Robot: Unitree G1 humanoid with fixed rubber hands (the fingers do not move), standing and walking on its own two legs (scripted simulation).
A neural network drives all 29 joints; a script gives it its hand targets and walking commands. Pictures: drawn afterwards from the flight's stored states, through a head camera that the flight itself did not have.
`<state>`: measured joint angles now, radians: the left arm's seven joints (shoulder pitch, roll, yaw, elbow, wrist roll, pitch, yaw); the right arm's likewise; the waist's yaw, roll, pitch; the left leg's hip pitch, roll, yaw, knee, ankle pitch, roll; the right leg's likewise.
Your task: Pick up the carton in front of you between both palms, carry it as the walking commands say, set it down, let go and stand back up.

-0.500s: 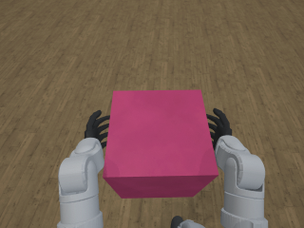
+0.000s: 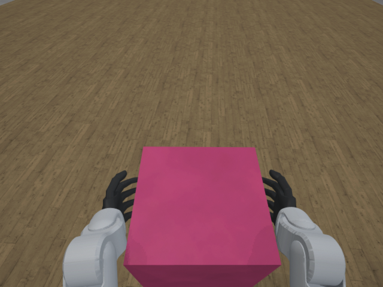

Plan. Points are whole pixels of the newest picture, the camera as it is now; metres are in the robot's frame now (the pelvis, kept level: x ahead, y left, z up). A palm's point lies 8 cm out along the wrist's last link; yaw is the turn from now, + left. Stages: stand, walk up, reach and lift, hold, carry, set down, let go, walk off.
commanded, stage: carry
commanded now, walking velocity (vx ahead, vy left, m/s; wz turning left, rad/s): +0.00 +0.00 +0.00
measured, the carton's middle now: (198, 224) +0.24 +0.01 +0.03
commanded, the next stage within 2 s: none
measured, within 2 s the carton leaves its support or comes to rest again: neither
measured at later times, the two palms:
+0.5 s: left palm (137, 182) +0.29 +0.13 +0.09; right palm (287, 188) +0.29 -0.17 +0.09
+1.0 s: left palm (139, 198) +0.26 +0.12 +0.10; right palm (299, 205) +0.25 -0.18 +0.10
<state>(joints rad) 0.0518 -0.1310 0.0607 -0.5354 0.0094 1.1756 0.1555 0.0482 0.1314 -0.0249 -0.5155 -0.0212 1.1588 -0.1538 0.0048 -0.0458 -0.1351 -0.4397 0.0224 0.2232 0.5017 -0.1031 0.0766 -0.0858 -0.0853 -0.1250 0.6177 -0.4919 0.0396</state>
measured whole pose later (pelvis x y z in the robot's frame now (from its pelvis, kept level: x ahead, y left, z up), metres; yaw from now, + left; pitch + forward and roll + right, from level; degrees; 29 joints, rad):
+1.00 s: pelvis +0.03 -0.03 +0.01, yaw -2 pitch +1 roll +0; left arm 0.07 -0.13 0.04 -0.49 0.03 1.18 0.15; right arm 0.07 0.13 -0.04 -0.49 -0.03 1.17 -0.15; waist 0.00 -0.01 -0.13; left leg -0.38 0.09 0.21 0.53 -0.17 0.02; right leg -0.12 -0.02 -0.11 0.51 -0.41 -0.02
